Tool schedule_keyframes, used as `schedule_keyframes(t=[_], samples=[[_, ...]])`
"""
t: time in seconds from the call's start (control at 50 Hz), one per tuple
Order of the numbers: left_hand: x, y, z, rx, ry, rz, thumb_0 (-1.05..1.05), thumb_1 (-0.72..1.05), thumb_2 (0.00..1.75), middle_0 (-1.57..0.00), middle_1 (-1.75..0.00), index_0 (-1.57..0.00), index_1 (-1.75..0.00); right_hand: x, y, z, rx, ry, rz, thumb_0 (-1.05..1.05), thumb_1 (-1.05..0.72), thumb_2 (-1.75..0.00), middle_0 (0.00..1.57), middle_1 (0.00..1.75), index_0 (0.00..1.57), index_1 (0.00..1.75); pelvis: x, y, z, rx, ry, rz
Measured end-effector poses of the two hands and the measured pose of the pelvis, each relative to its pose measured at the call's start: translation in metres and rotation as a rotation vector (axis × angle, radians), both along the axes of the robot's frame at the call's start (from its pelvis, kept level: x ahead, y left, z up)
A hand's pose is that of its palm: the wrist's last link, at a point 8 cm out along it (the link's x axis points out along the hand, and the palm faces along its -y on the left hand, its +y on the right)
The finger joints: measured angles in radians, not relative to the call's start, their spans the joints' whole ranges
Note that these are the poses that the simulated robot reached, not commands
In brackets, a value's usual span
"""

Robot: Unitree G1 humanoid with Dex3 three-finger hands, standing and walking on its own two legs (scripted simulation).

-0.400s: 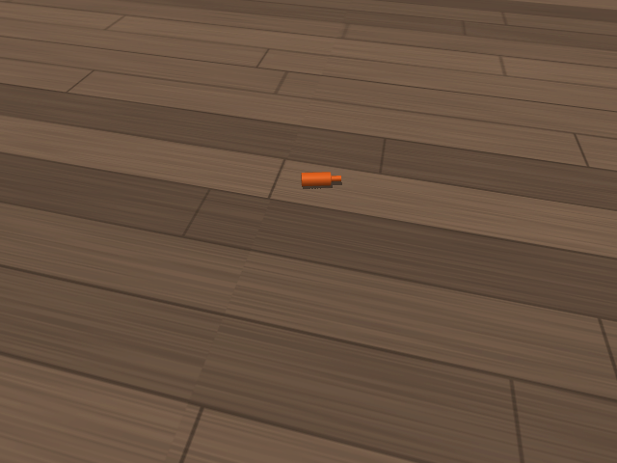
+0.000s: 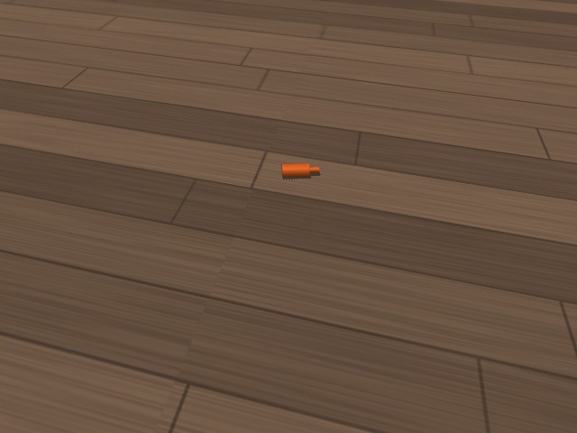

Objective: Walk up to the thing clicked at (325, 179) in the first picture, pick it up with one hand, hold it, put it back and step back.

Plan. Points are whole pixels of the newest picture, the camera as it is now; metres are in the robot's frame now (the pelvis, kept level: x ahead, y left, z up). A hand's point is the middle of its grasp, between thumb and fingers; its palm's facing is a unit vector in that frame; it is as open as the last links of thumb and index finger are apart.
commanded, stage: stand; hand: left
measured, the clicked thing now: (300, 169) +1.41 -0.07 -0.75
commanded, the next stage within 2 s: walk up in 0.72 s
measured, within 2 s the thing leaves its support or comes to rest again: neither
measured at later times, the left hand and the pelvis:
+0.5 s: hand out of the picture +0.07 +0.25 -0.16, palm faces -0.02 -0.94 -0.34, open 7.4 cm; pelvis +0.01 +0.00 +0.00, yaw +0 degrees
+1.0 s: hand (136, 429) +0.15 +0.24 -0.14, palm faces -0.07 -0.92 -0.39, open 7.4 cm; pelvis +0.06 -0.06 -0.01, yaw -2 degrees
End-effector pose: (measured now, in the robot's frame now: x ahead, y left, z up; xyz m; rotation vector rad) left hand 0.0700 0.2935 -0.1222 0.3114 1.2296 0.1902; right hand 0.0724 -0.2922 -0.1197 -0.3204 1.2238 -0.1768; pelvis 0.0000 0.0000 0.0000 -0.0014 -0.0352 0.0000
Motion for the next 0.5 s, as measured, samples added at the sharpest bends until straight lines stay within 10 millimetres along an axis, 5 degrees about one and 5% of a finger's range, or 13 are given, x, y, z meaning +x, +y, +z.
schedule_keyframes(t=[0.5], samples=[[-0.0044, 0.0014, -0.0003, 0.005, 0.028, 0.015, 0.00, 0.91, 0.90, -0.20, -0.30, -0.20, -0.30, 0.0061, 0.0003, -0.0014, 0.001, 0.013, 0.006, 0.01, -0.90, -0.90, 0.20, 0.30, 0.20, 0.30, 0.0061, -0.0002, 0.0004, 0.001, 0.005, 0.004]])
